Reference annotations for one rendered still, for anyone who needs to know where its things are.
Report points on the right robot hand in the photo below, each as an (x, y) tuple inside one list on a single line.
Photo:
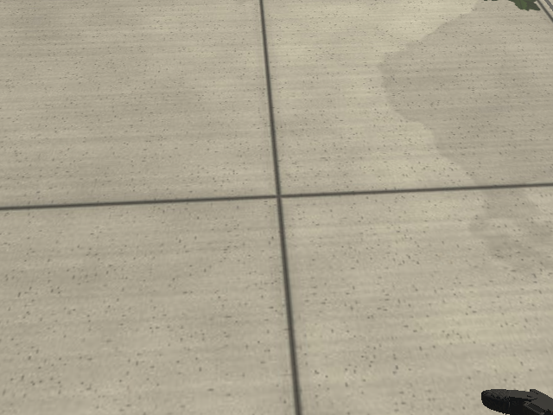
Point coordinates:
[(515, 402)]

